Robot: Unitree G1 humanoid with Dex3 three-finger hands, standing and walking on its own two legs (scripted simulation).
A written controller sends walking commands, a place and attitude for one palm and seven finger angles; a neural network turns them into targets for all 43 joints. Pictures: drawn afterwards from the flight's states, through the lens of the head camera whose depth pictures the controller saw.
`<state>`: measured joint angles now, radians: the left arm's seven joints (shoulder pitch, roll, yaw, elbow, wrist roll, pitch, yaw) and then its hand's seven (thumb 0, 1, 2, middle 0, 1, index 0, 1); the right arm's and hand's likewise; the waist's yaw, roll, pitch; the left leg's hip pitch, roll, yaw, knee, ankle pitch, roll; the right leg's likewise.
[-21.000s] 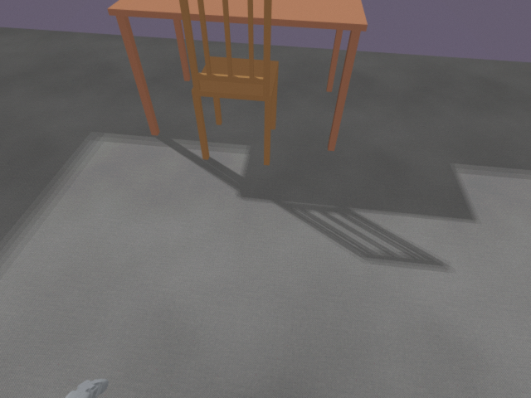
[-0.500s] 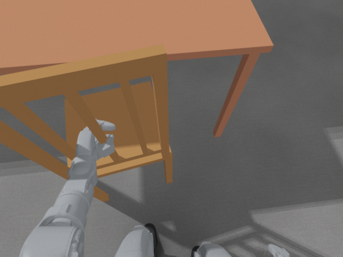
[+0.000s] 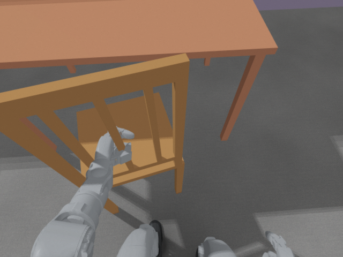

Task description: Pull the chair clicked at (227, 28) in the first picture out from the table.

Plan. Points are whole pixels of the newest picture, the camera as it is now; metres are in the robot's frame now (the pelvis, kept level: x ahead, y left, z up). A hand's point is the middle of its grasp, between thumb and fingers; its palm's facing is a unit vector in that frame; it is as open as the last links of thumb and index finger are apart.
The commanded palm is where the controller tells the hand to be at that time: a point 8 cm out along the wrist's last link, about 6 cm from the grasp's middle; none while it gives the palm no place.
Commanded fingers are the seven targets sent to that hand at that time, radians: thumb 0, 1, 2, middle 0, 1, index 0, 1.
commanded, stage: step backward, pulling the chair out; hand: left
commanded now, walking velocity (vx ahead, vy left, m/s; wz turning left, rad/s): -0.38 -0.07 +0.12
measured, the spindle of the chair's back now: (118, 141) +0.39 +0.16 -0.04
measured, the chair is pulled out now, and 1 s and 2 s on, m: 0.18 0.27 0.31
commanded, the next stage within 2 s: none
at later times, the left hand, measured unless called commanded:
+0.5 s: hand (128, 156) +0.35 +0.13 -0.05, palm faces +0.04 -0.98 -0.19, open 5.2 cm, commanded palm +0.34 +0.18 -0.05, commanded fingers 0.00 0.90 0.90 -0.50 -1.45 -0.50 -1.45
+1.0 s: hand (125, 184) +0.28 +0.13 -0.05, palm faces +0.02 -0.98 -0.21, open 5.2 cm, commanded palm +0.27 +0.18 -0.05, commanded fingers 0.00 0.90 0.90 -0.50 -1.45 -0.50 -1.45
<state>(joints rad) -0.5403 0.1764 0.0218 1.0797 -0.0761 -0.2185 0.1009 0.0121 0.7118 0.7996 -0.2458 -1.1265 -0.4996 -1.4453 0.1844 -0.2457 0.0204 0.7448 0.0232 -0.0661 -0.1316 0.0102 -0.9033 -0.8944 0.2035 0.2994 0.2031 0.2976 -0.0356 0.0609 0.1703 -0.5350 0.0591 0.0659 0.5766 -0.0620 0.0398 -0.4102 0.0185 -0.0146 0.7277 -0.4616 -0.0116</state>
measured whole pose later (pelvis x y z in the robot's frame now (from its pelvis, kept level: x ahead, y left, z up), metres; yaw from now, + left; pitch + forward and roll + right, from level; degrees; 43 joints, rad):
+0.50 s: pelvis -0.02 +0.00 +0.01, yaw +3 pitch +4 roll +0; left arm -0.61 0.16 0.02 1.06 -0.05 -0.18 0.11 0.03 0.69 0.81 -0.25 -1.16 -0.50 -1.45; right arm 0.14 -0.30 -0.03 0.75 0.03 -0.04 -0.12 0.01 -0.91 -0.89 0.20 0.30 0.20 0.30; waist -0.04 0.02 0.20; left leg -0.38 0.03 -0.03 0.59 -0.28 -0.04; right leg -0.42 -0.06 -0.06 0.58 -0.20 0.02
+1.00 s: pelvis -0.09 -0.01 +0.00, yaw +1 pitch +2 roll -1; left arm -0.51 0.19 0.03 1.03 -0.04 -0.20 0.11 0.03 0.69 0.79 -0.25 -1.19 -0.50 -1.45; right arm 0.24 -0.26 -0.02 0.73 0.03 -0.01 -0.12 0.01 -0.90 -0.89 0.20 0.30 0.20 0.30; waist -0.06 0.02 0.16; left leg -0.46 0.06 -0.01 0.63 -0.20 -0.04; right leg -0.51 -0.03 -0.03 0.60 -0.23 0.01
